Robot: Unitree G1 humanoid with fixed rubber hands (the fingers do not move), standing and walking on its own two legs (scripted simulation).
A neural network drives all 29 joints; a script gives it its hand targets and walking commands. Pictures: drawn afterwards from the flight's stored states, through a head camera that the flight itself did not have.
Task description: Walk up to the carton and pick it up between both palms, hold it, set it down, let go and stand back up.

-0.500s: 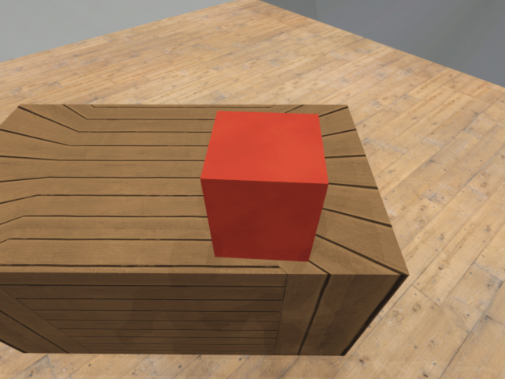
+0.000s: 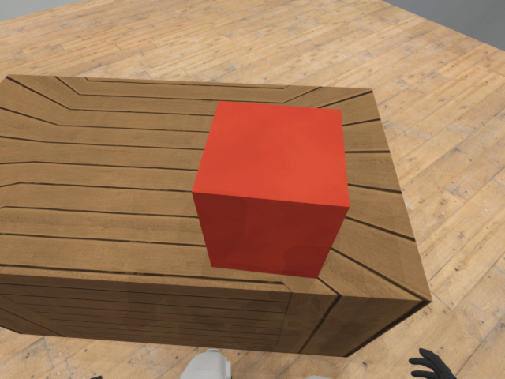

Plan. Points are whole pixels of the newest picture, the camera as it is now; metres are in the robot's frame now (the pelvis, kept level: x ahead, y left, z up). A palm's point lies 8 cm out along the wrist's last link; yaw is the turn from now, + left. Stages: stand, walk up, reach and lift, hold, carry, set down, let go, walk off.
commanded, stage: walk up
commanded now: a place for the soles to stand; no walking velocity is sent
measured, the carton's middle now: (270, 195) +0.42 +0.00 +0.02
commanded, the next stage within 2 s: stand in 1.82 s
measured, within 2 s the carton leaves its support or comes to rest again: neither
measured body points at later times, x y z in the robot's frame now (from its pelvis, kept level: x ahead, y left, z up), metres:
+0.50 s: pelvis +0.02 +0.02 +0.03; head +0.03 +0.01 +0.48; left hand +0.13 +0.32 -0.09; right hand +0.13 -0.28 -0.10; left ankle +0.09 +0.12 -0.71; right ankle -0.01 -0.10 -0.71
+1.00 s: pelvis +0.00 +0.03 +0.03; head +0.03 +0.03 +0.48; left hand +0.11 +0.33 -0.11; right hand +0.09 -0.28 -0.10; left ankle +0.09 +0.12 -0.71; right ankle -0.01 -0.10 -0.71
